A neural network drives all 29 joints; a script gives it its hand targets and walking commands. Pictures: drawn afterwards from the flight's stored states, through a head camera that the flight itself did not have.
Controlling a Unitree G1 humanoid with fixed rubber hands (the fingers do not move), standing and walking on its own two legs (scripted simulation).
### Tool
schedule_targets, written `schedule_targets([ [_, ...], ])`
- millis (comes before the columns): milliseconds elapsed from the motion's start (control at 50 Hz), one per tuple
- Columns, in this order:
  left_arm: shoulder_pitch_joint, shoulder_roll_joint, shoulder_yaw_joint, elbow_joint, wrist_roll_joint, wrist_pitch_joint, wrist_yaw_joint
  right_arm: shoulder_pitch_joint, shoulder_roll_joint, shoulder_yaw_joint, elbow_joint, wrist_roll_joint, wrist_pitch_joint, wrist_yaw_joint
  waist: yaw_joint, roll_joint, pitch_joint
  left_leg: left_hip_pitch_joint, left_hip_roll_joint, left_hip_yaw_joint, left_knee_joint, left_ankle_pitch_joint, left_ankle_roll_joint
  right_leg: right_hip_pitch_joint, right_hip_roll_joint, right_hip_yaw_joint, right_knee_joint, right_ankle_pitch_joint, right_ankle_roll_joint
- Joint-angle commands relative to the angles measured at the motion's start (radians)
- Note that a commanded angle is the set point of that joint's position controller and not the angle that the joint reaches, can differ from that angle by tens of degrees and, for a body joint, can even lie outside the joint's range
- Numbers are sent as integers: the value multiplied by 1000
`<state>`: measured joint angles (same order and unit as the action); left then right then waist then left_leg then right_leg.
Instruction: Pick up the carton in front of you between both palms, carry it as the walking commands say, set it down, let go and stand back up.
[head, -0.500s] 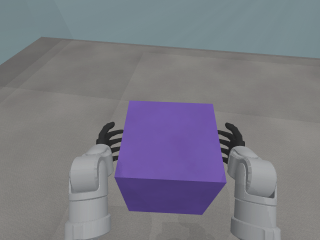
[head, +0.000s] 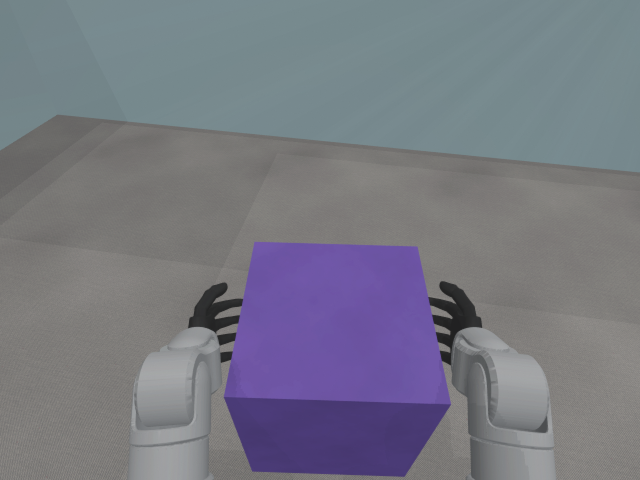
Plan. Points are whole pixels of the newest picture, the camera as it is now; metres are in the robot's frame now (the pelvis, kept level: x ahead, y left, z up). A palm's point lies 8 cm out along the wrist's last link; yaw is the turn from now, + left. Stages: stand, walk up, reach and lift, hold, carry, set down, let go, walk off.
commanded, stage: carry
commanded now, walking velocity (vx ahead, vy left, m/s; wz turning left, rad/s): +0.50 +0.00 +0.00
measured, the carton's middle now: (331, 363) +0.29 +0.00 +0.01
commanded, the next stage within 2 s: none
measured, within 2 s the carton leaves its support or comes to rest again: neither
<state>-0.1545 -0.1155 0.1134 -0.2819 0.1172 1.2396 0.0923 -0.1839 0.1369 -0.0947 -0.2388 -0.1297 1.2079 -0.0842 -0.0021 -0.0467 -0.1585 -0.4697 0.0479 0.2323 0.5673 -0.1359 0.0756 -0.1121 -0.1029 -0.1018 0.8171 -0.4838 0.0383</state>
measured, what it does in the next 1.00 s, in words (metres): walks ahead: right foot, then left foot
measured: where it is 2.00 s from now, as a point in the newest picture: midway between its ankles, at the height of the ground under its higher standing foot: (323, 340)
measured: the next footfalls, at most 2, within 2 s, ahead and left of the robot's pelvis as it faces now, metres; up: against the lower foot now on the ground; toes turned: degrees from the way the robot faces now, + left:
right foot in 0.40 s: +0.41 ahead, -0.13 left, +0.00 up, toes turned -12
left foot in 0.88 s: +0.80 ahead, +0.10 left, +0.00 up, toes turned +7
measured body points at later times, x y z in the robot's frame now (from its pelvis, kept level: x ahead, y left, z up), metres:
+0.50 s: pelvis +0.31 -0.04 +0.01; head +0.29 -0.06 +0.46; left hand +0.57 +0.11 +0.09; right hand +0.59 -0.19 +0.09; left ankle +0.15 +0.08 -0.64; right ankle +0.37 -0.13 -0.72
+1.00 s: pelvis +0.63 +0.01 +0.01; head +0.64 +0.02 +0.46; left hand +0.90 +0.16 +0.06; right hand +0.90 -0.15 +0.07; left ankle +0.69 +0.08 -0.72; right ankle +0.48 -0.12 -0.62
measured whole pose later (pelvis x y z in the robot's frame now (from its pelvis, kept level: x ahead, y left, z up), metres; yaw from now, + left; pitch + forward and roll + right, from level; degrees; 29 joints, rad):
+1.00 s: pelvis +0.63 +0.01 +0.01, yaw -1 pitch +3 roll +0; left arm -0.13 -0.13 0.11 -0.28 0.13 1.23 0.09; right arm -0.15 0.13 -0.09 -0.24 -0.12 1.19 -0.09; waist -0.02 -0.02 -0.06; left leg -0.38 0.05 0.24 0.48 -0.16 0.08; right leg -0.35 -0.09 -0.06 1.15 -0.40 0.00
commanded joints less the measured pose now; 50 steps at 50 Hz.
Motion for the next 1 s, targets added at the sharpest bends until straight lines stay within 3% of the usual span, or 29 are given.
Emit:
schedule_targets([
  [0,-535,-911,-726,-80,-433,-5,-273,-391,915,660,-39,410,8,254,-24,260,-239,667,356,-617,-303,75,157,-599,39,76,489,6,-41],
  [20,-538,-942,-731,-85,-439,-17,-275,-412,951,672,-60,418,-2,256,-21,149,-247,616,341,-545,-296,86,127,-592,-3,102,462,62,-53],
  [40,-538,-965,-735,-91,-440,-28,-276,-440,980,685,-84,431,-11,258,-13,95,-233,536,322,-469,-320,71,91,-553,-33,114,387,121,-56],
  [80,-532,-989,-747,-105,-432,-47,-269,-464,1004,705,-111,447,-26,263,-6,130,-227,463,284,-352,-373,-50,53,-488,-35,83,251,180,-49],
  [140,-483,-989,-748,-122,-416,-62,-255,-436,978,717,-141,458,-31,267,-7,171,-192,437,264,-266,-432,-114,71,-474,-26,28,43,226,-26],
  [200,-449,-953,-740,-146,-403,-58,-245,-417,934,719,-174,460,-24,266,-11,165,-142,460,241,-202,-429,-23,64,-461,-11,-21,-165,320,-19],
  [280,-431,-885,-729,-159,-406,-28,-245,-373,870,699,-172,431,1,254,-19,186,-103,494,211,-130,-388,96,32,-399,22,-82,-294,423,-28],
  [340,-433,-847,-713,-138,-408,-3,-252,-377,831,684,-142,410,23,249,-11,187,-74,483,193,-89,-284,109,3,-285,43,-130,-376,394,-43],
  [360,-433,-839,-706,-124,-407,4,-254,-381,824,682,-132,406,29,247,-2,155,-91,433,159,-46,-166,155,-17,-160,75,-167,-399,346,-51],
  [380,-427,-831,-695,-103,-406,9,-256,-382,812,679,-119,400,36,245,11,109,-143,317,130,-10,4,179,-47,37,47,-123,-381,293,-64],
  [400,-412,-813,-678,-81,-394,11,-258,-401,799,681,-125,402,46,244,32,-86,-194,107,54,3,284,16,-98,207,-169,237,-484,165,-132],
  [420,-424,-821,-671,-46,-390,5,-259,-443,815,694,-141,413,55,243,39,-314,-221,-179,-51,-64,511,-331,-125,379,-331,566,-584,194,-244],
  [440,-428,-852,-674,-56,-403,2,-261,-452,834,697,-127,417,52,247,27,-244,-206,-256,-1,-183,644,-373,-91,360,-344,561,-587,318,-255],
  [460,-452,-892,-679,-68,-411,-5,-263,-469,865,699,-125,427,44,251,25,-163,-207,-260,37,-214,682,-348,-69,312,-313,467,-561,422,-242],
  [480,-477,-927,-689,-84,-420,-12,-266,-479,897,702,-123,432,33,253,20,-52,-212,-248,72,-230,654,-284,-61,268,-292,380,-557,436,-213],
  [500,-507,-953,-701,-105,-429,-22,-270,-484,921,707,-129,435,22,253,16,-9,-203,-217,93,-236,587,-221,-60,212,-272,304,-579,440,-183],
  [540,-537,-977,-716,-136,-445,-35,-273,-490,964,722,-141,435,4,248,14,-44,-205,-166,88,-204,484,-146,-67,160,-240,195,-620,382,-158],
  [580,-526,-971,-724,-165,-456,-39,-275,-468,968,722,-162,425,-7,239,16,-72,-189,-177,82,-176,387,-99,-79,164,-221,134,-656,353,-166],
  [660,-479,-919,-721,-193,-453,-30,-273,-409,928,714,-186,405,-1,222,20,-70,-139,-182,60,-108,142,9,-93,210,-172,29,-647,509,-169],
  [760,-407,-870,-702,-137,-412,-10,-270,-364,879,700,-150,396,24,232,24,-107,-56,-110,17,-40,-50,113,-64,239,-150,-47,-607,684,-130],
  [800,-406,-868,-701,-117,-403,-7,-270,-369,874,697,-135,402,29,241,21,-117,-48,-20,0,-13,-91,106,-47,240,-146,-77,-537,797,-108],
  [840,-421,-867,-707,-110,-403,-7,-270,-355,875,685,-108,403,27,248,-6,-73,-128,280,-75,65,-140,36,-40,143,-89,-158,-282,868,-67],
  [860,-429,-863,-710,-105,-402,-8,-271,-350,875,678,-98,402,24,252,-28,-2,-192,501,19,-60,-135,-37,-35,-27,-70,-138,-92,667,-41],
  [880,-464,-880,-726,-122,-413,-3,-269,-361,869,665,-67,387,14,258,-31,252,-286,728,318,-549,-228,-199,111,-323,40,-107,238,417,11],
  [900,-469,-885,-732,-123,-414,-8,-272,-347,905,676,-48,402,5,262,-23,361,-269,762,386,-765,-356,-68,169,-516,114,-15,409,16,6],
  [920,-488,-922,-739,-111,-416,-21,-274,-371,931,681,-78,419,-5,265,-20,275,-246,733,375,-647,-321,74,160,-563,52,70,505,11,-27],
  [960,-493,-986,-752,-110,-422,-50,-276,-405,997,701,-101,436,-27,269,-16,108,-222,593,322,-449,-289,277,95,-533,-22,105,436,113,-56],
  [980,-485,-1011,-756,-111,-425,-62,-273,-418,1014,708,-116,445,-36,271,-8,104,-219,542,299,-364,-302,306,58,-491,-36,101,356,158,-55],
])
